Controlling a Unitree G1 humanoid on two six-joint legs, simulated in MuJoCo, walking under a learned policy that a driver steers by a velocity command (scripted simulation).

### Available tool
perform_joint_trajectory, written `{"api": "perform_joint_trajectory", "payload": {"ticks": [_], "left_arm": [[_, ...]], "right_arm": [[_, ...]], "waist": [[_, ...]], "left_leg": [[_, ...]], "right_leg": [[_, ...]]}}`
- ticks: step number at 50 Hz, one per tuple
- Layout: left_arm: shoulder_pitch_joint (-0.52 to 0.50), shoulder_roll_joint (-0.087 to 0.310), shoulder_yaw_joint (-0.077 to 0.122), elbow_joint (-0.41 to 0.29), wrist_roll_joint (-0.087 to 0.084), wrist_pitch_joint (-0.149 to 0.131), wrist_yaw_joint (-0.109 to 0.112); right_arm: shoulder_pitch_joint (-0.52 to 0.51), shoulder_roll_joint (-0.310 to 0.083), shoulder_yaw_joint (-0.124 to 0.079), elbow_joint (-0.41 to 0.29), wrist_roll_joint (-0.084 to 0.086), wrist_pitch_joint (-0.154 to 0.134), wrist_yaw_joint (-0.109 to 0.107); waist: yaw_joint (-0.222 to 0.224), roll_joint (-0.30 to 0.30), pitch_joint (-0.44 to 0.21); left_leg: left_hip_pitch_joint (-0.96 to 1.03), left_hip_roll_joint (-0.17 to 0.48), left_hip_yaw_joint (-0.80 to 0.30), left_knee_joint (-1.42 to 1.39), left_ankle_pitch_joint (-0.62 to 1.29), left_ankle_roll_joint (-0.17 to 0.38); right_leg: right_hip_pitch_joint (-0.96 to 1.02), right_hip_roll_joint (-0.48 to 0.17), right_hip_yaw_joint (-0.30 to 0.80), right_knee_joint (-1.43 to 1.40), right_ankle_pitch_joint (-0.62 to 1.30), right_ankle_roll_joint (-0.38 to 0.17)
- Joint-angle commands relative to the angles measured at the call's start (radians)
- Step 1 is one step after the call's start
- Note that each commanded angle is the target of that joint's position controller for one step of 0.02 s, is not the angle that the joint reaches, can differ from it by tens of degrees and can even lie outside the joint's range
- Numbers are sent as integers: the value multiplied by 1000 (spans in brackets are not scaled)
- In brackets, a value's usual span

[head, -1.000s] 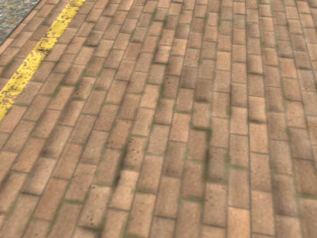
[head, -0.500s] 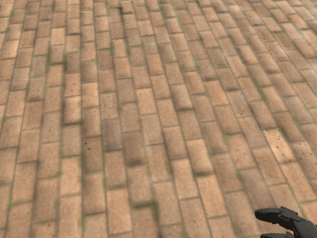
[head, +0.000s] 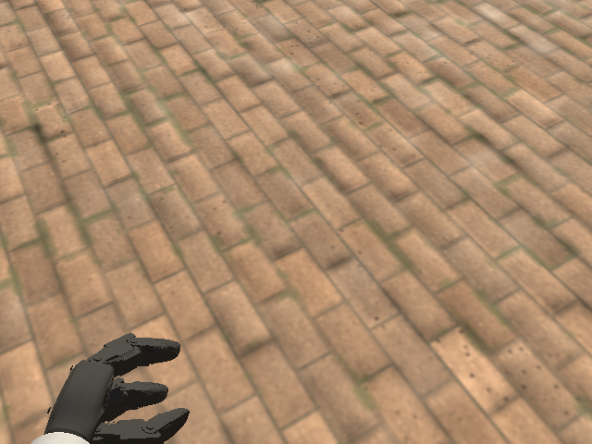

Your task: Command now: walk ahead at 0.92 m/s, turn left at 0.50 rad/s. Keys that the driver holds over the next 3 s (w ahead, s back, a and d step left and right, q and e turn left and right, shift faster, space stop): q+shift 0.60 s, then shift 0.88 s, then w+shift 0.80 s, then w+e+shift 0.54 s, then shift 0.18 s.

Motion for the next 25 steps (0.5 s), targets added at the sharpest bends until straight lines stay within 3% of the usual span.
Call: {"api": "perform_joint_trajectory", "payload": {"ticks": [1, 2, 3, 4, 5, 6, 7, 8, 9, 10, 11, 13, 16, 19, 21, 22, 23, 24, 25], "left_arm": [[163, 123, 42, 16, -3, -1, 22], [259, 141, 56, 51, 13, -8, 41], [360, 174, 71, 60, 34, -20, 64], [501, 250, 89, 56, 57, -24, 85], [498, 293, 103, 41, 41, -5, 87], [425, 203, 90, 39, 10, 1, 83], [348, 140, 81, 24, -59, -7, 82], [311, 100, 75, 38, -56, -10, 79], [263, 78, 76, 42, -47, -8, 81], [241, 62, 76, 49, -36, -10, 84], [201, 62, 81, 53, -37, -12, 87], [123, 75, 93, 57, -48, -9, 98], [92, 135, 116, 71, -63, 2, 124], [102, 180, 134, 87, -99, 4, 119], [98, 192, 142, 82, -114, 13, 107], [119, 158, 131, 78, -101, 15, 97], [203, 29, 97, 69, -34, 22, 82], [347, 85, 92, 40, -39, 19, 72], [252, 191, 108, 36, -55, 12, 67]], "right_arm": [[-193, -192, -38, -128, 13, -33, 13], [-153, -198, -40, -110, 15, -28, 14], [-148, -186, -41, -112, 23, -28, 14], [-134, -55, -12, -148, 27, -27, 2], [-44, -42, -8, -185, 53, -5, -23], [-103, -96, -21, -172, 21, 17, -35], [-157, -46, -9, -207, 68, 8, -45], [-184, -70, -18, -199, 68, 15, -47], [-200, -80, -30, -211, 59, 26, -45], [-221, -65, -32, -227, 54, 41, -42], [-231, -30, -26, -254, 56, 52, -35], [-304, 7, -12, -295, 42, 62, -19], [-314, -2, -11, -286, 30, 57, 22], [-299, -72, -39, -295, 26, 79, 47], [-202, -152, -77, -286, 27, 86, 38], [-126, -195, -99, -270, 29, 85, 22], [-209, -268, -101, -293, 36, 82, 1], [-298, -326, -97, -394, -17, 56, 13], [-334, -280, -95, -429, 0, 51, 26]], "waist": [[201, 36, 28], [235, -2, -39], [286, 9, -111], [300, -152, -253], [242, -260, -378], [213, -112, -258], [215, -210, -149], [190, -147, -117], [149, -139, -88], [133, -119, -43], [101, -147, -13], [85, -112, 51], [83, -92, -24], [53, -78, -64], [-17, -50, -111], [-56, 25, -125], [63, 329, -81], [142, 338, -322], [62, 145, -374]], "left_leg": [[-357, 174, -154, -31, 496, 145], [-310, 115, -105, 197, 664, 114], [-407, 58, -90, 456, 597, 78], [-543, -3, -19, 798, -38, 51], [-656, -42, 44, 1056, -244, 40], [-714, 30, 31, 1095, -164, 43], [-816, 69, 4, 1122, -150, -7], [-797, 106, 14, 1101, -115, -23], [-779, 131, 24, 1061, -85, -31], [-736, 142, 38, 1036, -65, -29], [-736, 154, 41, 964, -64, -39], [-709, 159, 73, 770, 13, -55], [-481, 99, 148, 458, 330, -24], [-346, 37, 197, 396, 313, 40], [-168, -18, 214, 328, 309, 110], [-10, -26, 167, 261, 384, 148], [78, 130, -95, 262, 881, 213], [286, 373, -660, 176, 746, 487], [265, 369, -665, 68, 492, 451]], "right_leg": [[504, 61, -62, -113, 78, 4], [609, 88, -79, -165, 60, -7], [771, -3, -11, -174, 59, -27], [948, -338, 294, -194, 109, -69], [958, -534, 631, -274, 290, -160], [859, -459, 529, -257, 436, -167], [837, -388, 362, -260, 591, -193], [763, -332, 237, -267, 647, -171], [693, -297, 162, -291, 608, -165], [602, -274, 90, -336, 625, -151], [557, -294, 57, -360, 611, -160], [459, -275, -45, -414, 589, -146], [441, -196, -211, -384, 541, -88], [494, -210, -243, -248, 690, -64], [472, -194, -258, -11, 696, -30], [356, -147, -244, 209, 439, 9], [137, 1, -247, 539, -475, 64], [-95, 144, -18, 818, -593, 107], [-112, 96, 101, 800, -474, 83]]}}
